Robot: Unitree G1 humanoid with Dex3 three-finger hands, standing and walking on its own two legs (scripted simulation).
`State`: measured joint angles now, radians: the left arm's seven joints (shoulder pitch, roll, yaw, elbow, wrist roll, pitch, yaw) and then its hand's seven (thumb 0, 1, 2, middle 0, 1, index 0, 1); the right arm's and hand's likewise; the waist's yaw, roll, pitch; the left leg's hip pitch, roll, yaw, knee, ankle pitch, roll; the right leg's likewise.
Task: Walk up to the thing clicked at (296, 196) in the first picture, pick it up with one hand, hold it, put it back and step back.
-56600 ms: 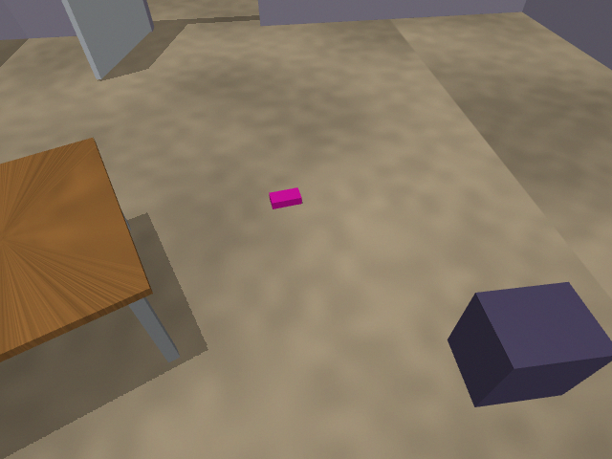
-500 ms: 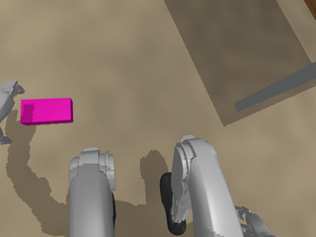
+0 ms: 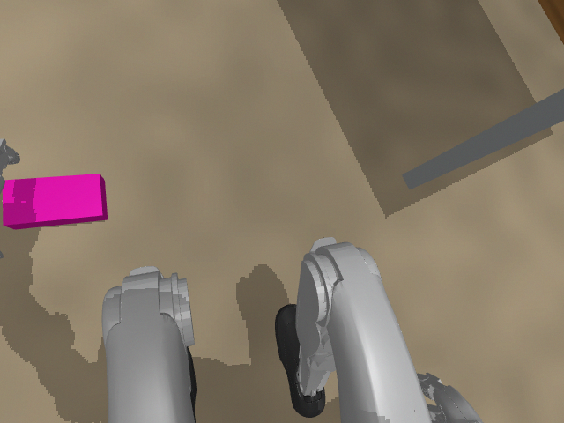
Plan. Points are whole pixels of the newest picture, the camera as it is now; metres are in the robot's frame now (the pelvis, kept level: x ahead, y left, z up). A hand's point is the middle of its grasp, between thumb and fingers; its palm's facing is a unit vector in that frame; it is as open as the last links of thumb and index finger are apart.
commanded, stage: approach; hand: left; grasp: from above
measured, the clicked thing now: (57, 201) +0.46 +0.31 -0.30
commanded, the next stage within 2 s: close in in 0.96 s
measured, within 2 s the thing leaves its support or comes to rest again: neither
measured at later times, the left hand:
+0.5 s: hand (57, 169) +0.48 +0.28 -0.19, palm faces -0.36 -0.02 -0.93, open 14.1 cm
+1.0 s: hand (26, 201) +0.43 +0.31 -0.17, palm faces -0.33 -0.11 -0.94, open 14.0 cm
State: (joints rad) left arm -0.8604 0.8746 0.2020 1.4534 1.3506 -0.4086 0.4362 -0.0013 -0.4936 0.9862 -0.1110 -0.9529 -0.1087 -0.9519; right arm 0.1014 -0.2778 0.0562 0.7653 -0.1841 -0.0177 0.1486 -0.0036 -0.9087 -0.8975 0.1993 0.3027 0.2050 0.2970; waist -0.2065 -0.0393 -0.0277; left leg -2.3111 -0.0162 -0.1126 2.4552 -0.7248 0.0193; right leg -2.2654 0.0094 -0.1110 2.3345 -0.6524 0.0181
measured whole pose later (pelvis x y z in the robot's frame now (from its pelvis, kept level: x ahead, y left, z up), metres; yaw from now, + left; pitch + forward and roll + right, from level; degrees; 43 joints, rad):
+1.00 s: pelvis +0.00 +0.01 +0.00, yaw -1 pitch +31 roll -11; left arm -0.82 0.78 0.09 1.26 1.32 -0.43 0.47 0.00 -0.51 0.97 -0.08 -1.05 -0.10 -1.03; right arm 0.08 -0.31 0.06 0.73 -0.16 -0.01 0.14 0.00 -0.91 -0.89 0.20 0.30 0.21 0.30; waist -0.20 -0.07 -0.03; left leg -2.31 -0.03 -0.12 2.47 -0.72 0.03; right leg -2.24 0.00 -0.12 2.33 -0.65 0.02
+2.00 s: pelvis +0.00 +0.01 -0.02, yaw -5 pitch +28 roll -14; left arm -1.03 1.03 0.14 1.72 1.38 -0.29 0.61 0.00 -0.50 0.98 -0.08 -1.00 -0.08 -0.99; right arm 0.09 -0.31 0.26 0.65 -0.25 -0.19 0.23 -0.01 -0.90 -0.90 0.20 0.30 0.20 0.30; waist -0.37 -0.14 0.12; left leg -2.35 -0.01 -0.19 2.57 -0.73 0.03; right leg -2.27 0.03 -0.18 2.37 -0.63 0.04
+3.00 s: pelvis -0.01 +0.01 -0.02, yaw -6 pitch +26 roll -15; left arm -1.00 1.06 0.12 1.72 1.32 -0.30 0.63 0.00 -0.11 0.74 -0.33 -0.89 -0.36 -0.85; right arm 0.07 -0.36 0.31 0.65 -0.26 -0.26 0.27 0.00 -0.90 -0.90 0.20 0.30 0.20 0.30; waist -0.37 -0.17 0.18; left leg -2.32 -0.01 -0.23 2.58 -0.75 0.02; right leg -2.24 0.05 -0.21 2.36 -0.62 0.05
